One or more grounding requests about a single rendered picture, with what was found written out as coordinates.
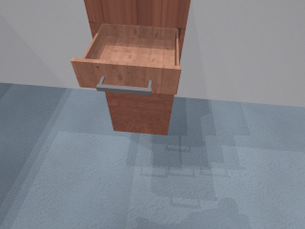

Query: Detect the cabinet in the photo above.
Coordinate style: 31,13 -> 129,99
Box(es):
84,0 -> 191,135

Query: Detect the handle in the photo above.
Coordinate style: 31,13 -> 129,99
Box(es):
96,75 -> 152,95

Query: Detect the drawer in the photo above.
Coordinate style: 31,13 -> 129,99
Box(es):
71,23 -> 182,95

